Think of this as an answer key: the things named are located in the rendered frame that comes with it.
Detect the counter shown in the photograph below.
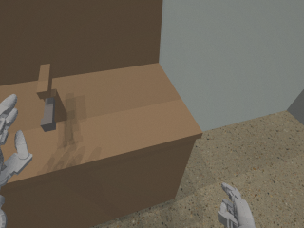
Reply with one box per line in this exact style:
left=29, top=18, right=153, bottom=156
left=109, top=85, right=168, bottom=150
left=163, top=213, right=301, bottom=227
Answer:
left=0, top=0, right=203, bottom=228

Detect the robot left hand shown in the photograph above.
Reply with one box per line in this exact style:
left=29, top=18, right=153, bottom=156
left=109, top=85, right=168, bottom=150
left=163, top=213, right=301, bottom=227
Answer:
left=0, top=94, right=33, bottom=191

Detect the robot right hand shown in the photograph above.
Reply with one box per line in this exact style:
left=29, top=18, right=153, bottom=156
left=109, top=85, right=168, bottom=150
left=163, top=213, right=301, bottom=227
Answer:
left=218, top=182, right=256, bottom=228

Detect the tap lever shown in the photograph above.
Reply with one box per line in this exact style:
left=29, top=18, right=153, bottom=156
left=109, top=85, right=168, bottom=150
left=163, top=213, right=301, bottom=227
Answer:
left=40, top=97, right=56, bottom=132

